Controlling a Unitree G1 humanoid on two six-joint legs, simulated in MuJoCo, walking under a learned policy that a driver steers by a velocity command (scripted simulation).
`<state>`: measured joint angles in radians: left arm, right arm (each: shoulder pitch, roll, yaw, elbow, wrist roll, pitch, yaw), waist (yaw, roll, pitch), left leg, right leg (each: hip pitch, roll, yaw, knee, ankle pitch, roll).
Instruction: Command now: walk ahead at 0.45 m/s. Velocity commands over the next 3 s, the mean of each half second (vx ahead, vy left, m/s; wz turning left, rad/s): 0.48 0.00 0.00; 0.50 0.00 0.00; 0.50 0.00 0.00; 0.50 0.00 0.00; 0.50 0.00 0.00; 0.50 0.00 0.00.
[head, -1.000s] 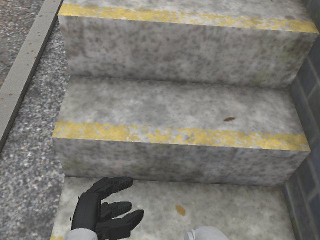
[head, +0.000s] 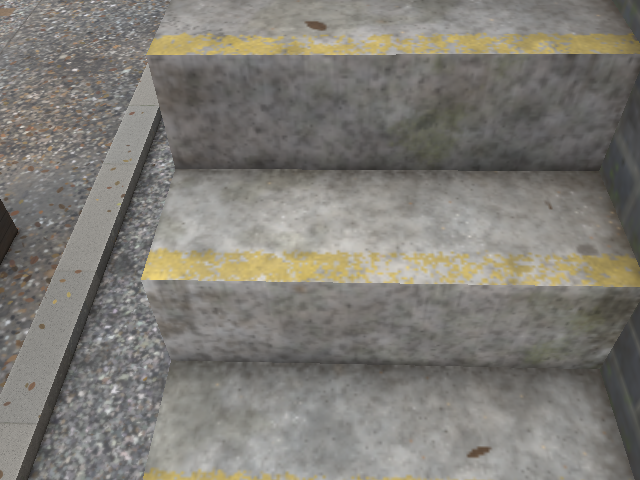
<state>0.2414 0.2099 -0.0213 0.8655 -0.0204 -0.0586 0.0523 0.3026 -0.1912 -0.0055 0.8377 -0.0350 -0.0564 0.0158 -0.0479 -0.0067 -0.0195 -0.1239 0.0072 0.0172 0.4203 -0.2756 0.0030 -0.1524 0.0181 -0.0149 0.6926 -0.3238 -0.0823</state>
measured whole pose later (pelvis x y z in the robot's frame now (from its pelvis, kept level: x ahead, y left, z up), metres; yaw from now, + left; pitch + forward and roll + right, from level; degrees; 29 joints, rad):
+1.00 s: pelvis +0.10 -0.12 +0.18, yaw +0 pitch +5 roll +3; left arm 0.49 0.16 -0.01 0.95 0.07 -0.13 -0.07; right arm 0.21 -0.30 0.00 0.84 0.00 -0.02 0.03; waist 0.18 -0.01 -0.18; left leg -1.04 0.05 0.05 1.82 -0.22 -0.06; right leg -0.55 -0.03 0.13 0.75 -0.30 -0.02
